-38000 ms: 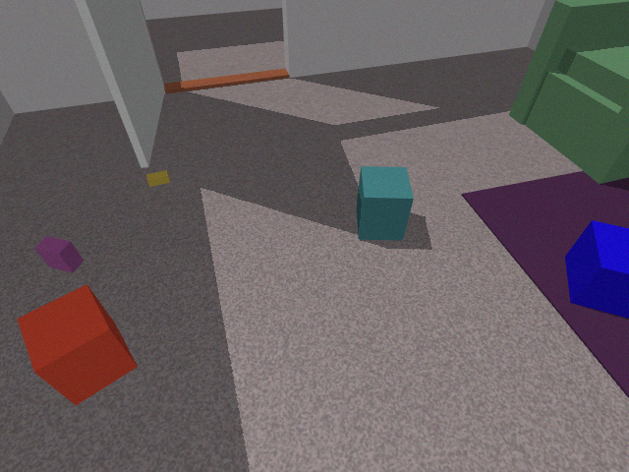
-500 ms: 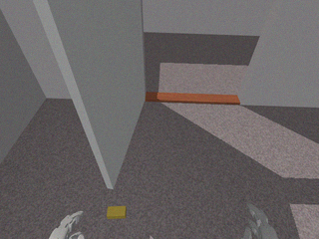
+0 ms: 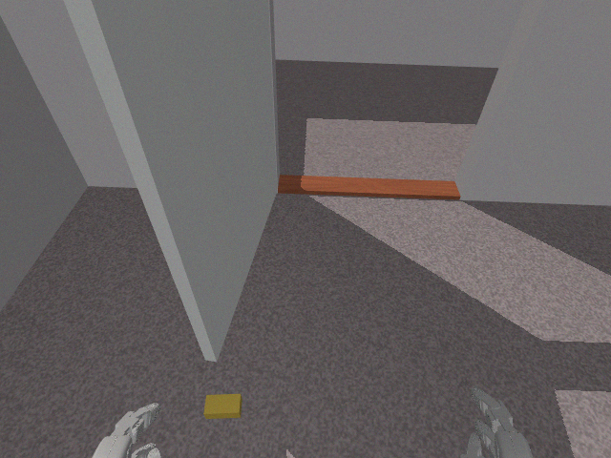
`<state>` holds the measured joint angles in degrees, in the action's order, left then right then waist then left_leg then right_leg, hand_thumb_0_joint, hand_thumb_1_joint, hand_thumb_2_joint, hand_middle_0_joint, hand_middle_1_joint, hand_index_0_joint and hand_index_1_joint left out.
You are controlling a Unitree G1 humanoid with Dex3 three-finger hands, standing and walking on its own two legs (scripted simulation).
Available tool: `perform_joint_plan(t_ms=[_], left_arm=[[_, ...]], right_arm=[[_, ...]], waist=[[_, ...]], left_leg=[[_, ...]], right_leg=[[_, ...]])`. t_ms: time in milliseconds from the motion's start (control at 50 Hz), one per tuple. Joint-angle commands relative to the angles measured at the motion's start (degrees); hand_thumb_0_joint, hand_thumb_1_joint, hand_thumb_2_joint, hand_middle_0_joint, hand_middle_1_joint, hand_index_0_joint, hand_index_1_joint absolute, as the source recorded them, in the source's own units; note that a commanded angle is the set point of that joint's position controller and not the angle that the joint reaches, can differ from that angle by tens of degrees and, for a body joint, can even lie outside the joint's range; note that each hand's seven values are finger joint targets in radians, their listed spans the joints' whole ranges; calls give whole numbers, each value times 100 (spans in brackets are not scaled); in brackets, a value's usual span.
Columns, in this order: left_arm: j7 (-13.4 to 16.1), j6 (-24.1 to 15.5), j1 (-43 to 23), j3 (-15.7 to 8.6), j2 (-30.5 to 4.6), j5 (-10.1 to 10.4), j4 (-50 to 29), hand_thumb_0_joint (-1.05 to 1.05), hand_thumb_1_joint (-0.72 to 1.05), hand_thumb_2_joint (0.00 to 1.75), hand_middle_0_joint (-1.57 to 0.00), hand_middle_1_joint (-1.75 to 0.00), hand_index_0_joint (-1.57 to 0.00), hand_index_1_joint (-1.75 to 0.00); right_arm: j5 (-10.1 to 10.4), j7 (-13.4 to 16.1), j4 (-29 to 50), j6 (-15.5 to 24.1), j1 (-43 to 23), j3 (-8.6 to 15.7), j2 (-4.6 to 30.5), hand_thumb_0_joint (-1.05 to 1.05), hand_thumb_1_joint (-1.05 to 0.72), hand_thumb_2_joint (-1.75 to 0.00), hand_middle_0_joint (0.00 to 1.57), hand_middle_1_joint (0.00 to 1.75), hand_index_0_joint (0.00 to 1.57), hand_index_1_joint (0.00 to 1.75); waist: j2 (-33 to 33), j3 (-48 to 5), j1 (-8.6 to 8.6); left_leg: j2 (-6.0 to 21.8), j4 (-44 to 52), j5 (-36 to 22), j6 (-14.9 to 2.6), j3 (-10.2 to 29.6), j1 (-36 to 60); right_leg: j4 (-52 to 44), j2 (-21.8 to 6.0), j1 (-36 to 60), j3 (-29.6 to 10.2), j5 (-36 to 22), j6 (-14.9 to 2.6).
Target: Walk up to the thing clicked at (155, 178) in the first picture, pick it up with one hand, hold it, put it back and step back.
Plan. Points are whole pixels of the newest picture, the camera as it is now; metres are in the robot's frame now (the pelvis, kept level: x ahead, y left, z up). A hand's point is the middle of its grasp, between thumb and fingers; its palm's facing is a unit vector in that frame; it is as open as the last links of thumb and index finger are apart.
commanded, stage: stand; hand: left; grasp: from above
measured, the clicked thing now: (223, 406) +0.46 +0.24 -0.69
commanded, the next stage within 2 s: none
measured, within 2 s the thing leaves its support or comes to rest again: neither
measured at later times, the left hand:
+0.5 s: hand out of the picture +0.04 +0.24 -0.11, palm faces +0.04 -0.95 -0.32, open 7.4 cm
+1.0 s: hand out of the picture +0.02 +0.24 -0.10, palm faces +0.02 -0.94 -0.35, open 7.4 cm
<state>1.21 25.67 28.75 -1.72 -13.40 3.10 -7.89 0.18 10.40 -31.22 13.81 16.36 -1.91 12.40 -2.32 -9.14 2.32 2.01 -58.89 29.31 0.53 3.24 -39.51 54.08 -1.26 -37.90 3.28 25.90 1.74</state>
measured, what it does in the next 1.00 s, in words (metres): rises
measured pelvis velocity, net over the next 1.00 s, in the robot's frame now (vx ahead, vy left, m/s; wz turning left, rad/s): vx -0.02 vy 0.00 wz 0.00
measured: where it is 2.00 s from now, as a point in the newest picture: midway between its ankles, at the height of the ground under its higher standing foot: outside the picture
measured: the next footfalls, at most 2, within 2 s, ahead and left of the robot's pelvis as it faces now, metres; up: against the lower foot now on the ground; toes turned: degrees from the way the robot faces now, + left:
none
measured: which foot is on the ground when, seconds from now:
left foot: down 0.00-1.00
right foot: down 0.00-1.00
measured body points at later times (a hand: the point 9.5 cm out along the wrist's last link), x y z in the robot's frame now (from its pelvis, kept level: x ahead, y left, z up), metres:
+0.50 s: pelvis -0.01 +0.01 +0.05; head +0.00 +0.01 +0.50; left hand +0.04 +0.29 -0.09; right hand +0.07 -0.27 -0.08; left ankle +0.00 +0.12 -0.68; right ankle +0.01 -0.14 -0.68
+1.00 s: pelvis -0.02 +0.00 +0.07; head -0.03 -0.01 +0.51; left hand +0.02 +0.29 -0.07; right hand +0.04 -0.29 -0.08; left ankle +0.00 +0.12 -0.68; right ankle +0.01 -0.14 -0.68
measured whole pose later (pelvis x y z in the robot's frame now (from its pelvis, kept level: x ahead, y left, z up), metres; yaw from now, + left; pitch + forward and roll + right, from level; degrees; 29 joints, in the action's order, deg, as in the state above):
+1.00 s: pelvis -0.02 +0.00 +0.07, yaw +0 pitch -5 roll +0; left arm 1.5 0.1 10.3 -1.8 -17.1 -1.9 65.2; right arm -1.8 0.7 -63.8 -0.5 9.7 2.0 17.1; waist -0.9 3.8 -0.7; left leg 0.0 -22.1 10.8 0.4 0.7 -6.2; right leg 22.3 -3.0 -7.2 1.7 9.9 1.8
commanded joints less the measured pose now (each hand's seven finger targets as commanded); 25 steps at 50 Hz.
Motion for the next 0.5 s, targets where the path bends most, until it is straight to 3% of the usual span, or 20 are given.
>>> perform_joint_plan(t_ms=[0,20,40,60,80,120,160,220,300,400,480], left_arm=[[232,-1844,-1206,-465,-1095,-717,1949,0,90,90,-20,-30,-20,-30],[183,-2015,-1146,-449,-1176,-684,2165,0,90,90,-20,-30,-20,-30],[165,-2149,-1166,-382,-1266,-719,2438,0,90,90,-20,-30,-20,-30],[140,-2235,-1350,-360,-1226,-734,2698,0,90,90,-20,-30,-20,-30],[107,-2242,-1539,-378,-1191,-681,2947,0,90,90,-20,-30,-20,-30],[102,-2312,-1577,-368,-1173,-600,3447,0,90,90,-20,-30,-20,-30],[118,-2404,-1786,-354,-1157,-614,3950,0,90,90,-20,-30,-20,-30],[122,-2515,-1846,-344,-1096,-582,4560,0,90,90,-20,-30,-20,-30],[130,-2612,-1799,-340,-1153,-559,5257,0,90,90,-20,-30,-20,-30],[150,-2601,-1874,-289,-1202,-506,5904,0,90,90,-20,-30,-20,-30],[148,-2617,-1870,-271,-1259,-514,6292,0,90,90,-20,-30,-20,-30]], right_arm=[[-698,-434,-512,-562,-731,639,1427,0,-90,-90,20,30,20,30],[-749,-528,-351,-689,-643,668,1513,0,-90,-90,20,30,20,30],[-658,-632,-433,-739,-717,682,1522,0,-90,-90,20,30,20,30],[-496,-741,-596,-780,-703,648,1331,0,-90,-90,20,30,20,30],[-389,-822,-705,-814,-679,617,1252,0,-90,-90,20,30,20,30],[-311,-893,-870,-863,-786,691,1252,0,-90,-90,20,30,20,30],[-336,-930,-1141,-945,-796,686,1188,0,-90,-90,20,30,20,30],[-361,-915,-1394,-1019,-846,704,1271,0,-90,-90,20,30,20,30],[-310,-878,-1755,-1097,-783,707,1282,0,-90,-90,20,30,20,30],[-262,-829,-2131,-1194,-786,679,1373,0,-90,-90,20,30,20,30],[-218,-813,-2386,-1221,-763,679,1419,0,-90,-90,20,30,20,30]], waist=[[393,340,-418],[334,313,-317],[111,232,-380],[202,148,-380],[338,173,-389],[402,40,-436],[381,311,-379],[17,482,-395],[145,482,-377],[49,899,-329],[59,916,-323]], left_leg=[[34,1526,-2426,-412,35,949],[18,1560,-2158,-441,182,1190],[35,1685,-2017,-457,296,1355],[-51,1725,-1964,-412,167,1359],[-94,1861,-1692,-388,92,1526],[-78,1830,-1949,-365,122,1769],[-42,2104,-1668,-392,167,1916],[125,2563,-1805,-411,370,2096],[126,2750,-2412,-347,292,2464],[216,3459,-2129,-295,383,2610],[255,3715,-2272,-252,359,2924]], right_leg=[[-1106,-281,1570,-626,-1041,-577],[-1194,-251,1260,-738,-967,-647],[-1157,-288,1547,-682,-1069,-595],[-1193,-395,1796,-771,-1282,-583],[-1306,-424,1712,-771,-1072,-530],[-1520,-457,1884,-712,-1352,-462],[-1797,-471,1751,-725,-1074,-397],[-1850,-372,1961,-516,-1340,-286],[-2224,-457,2420,-528,-1989,-311],[-2746,-445,2685,-517,-1774,-261],[-3023,-488,2922,-508,-1811,-234]])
